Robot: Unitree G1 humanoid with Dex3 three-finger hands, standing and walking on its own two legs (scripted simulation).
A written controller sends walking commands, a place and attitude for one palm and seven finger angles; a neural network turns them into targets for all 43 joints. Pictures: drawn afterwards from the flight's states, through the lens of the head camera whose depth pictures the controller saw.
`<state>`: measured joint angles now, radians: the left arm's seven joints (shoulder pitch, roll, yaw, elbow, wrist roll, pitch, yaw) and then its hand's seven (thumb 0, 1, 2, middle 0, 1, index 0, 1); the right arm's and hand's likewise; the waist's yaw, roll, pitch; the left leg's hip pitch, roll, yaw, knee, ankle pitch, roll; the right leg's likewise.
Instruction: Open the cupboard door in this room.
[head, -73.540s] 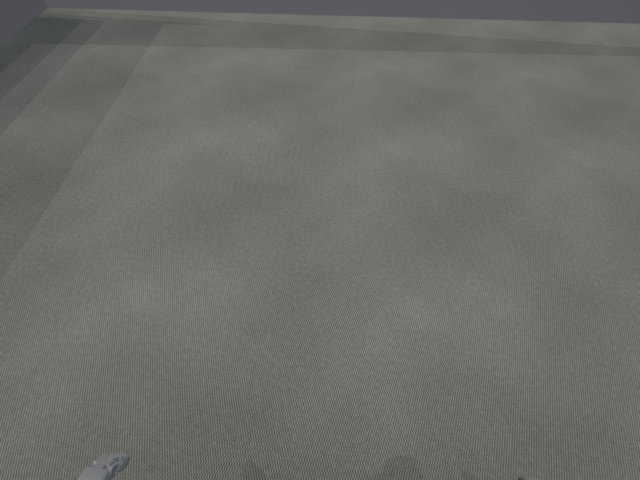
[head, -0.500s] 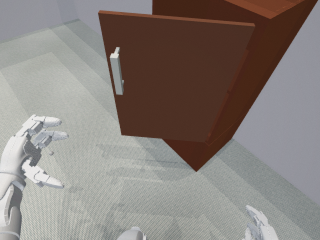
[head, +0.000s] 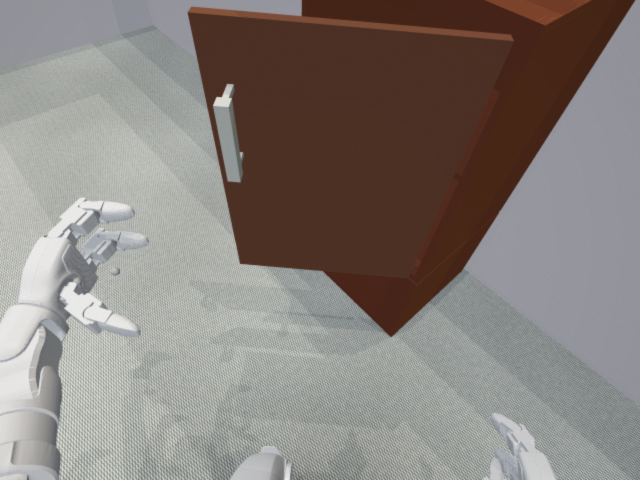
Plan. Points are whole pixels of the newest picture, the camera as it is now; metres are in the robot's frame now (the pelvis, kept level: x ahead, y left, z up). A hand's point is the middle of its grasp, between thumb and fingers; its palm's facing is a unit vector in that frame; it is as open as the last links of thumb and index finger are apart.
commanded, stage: move the hooked fingers beside the handle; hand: left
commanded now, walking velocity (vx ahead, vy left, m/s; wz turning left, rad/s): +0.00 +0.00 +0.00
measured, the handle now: (232, 135) +0.60 +0.18 +0.07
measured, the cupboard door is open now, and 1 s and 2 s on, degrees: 44 44 44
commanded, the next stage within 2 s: none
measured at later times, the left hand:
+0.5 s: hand (145, 219) +0.41 +0.25 +0.08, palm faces -0.02 -1.00 -0.01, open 14.0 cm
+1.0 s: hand (172, 181) +0.48 +0.24 +0.07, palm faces -0.02 -1.00 +0.00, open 14.0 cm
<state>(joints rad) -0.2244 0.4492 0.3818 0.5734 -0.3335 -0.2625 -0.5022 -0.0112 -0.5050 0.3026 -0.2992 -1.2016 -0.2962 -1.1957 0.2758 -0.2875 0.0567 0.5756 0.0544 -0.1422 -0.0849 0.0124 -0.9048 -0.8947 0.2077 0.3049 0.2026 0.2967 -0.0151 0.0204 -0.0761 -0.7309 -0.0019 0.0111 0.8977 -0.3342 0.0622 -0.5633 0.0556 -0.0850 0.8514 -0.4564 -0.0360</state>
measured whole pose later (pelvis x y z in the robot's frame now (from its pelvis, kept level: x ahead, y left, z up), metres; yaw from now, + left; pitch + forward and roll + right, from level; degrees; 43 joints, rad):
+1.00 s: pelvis +0.01 +0.00 -0.02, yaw -2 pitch +17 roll -4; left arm -0.80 0.61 0.42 1.17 -0.17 -0.36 -0.42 -0.01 -0.50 0.30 -0.30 -1.20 -0.30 -1.20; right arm 0.39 -0.29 0.05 0.63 0.03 0.03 -0.05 0.01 -0.91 -0.89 0.21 0.30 0.20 0.30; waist -0.13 0.02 -0.10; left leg -0.93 0.03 0.03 0.99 -0.37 0.07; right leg -0.76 0.08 -0.07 0.94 -0.48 -0.03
